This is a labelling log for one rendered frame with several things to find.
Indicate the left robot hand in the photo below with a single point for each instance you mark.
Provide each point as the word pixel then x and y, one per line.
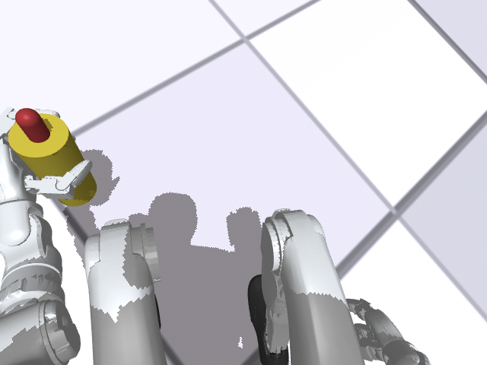
pixel 18 181

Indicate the right robot hand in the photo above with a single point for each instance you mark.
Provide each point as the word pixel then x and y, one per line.
pixel 378 332

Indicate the left robot arm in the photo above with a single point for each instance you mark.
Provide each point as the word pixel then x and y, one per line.
pixel 35 326

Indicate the right robot foot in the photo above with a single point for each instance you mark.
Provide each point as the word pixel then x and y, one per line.
pixel 257 307

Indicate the right robot arm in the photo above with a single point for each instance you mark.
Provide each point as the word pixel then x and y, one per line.
pixel 400 352

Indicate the bottle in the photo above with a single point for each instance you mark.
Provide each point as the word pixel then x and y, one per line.
pixel 46 145

